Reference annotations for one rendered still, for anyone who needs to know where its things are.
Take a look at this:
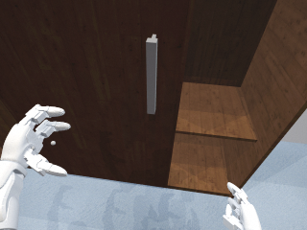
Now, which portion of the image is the wardrobe door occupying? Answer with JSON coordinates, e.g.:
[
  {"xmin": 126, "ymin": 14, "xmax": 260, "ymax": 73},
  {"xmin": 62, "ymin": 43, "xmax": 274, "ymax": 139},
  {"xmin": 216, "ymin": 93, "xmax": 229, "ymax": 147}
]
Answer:
[
  {"xmin": 0, "ymin": 0, "xmax": 196, "ymax": 188},
  {"xmin": 0, "ymin": 100, "xmax": 41, "ymax": 155}
]

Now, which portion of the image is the robot left forearm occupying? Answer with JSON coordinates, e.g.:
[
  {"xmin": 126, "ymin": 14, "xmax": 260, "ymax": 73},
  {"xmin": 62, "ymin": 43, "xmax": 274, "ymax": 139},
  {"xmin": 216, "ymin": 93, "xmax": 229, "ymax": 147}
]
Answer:
[{"xmin": 0, "ymin": 160, "xmax": 27, "ymax": 230}]

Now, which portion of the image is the robot right hand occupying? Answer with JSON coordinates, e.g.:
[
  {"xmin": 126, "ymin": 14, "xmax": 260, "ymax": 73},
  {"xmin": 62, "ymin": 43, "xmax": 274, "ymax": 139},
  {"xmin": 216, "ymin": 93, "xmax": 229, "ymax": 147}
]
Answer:
[{"xmin": 223, "ymin": 182, "xmax": 262, "ymax": 230}]

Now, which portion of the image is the robot left hand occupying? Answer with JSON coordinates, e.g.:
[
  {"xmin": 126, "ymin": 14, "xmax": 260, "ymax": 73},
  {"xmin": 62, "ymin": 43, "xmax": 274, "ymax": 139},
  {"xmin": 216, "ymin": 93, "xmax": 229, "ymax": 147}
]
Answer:
[{"xmin": 0, "ymin": 104, "xmax": 71, "ymax": 177}]

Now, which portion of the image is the handle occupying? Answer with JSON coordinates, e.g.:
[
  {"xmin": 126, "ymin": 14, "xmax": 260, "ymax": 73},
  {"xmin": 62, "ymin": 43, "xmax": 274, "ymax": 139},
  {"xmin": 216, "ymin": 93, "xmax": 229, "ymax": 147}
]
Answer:
[{"xmin": 146, "ymin": 34, "xmax": 158, "ymax": 115}]

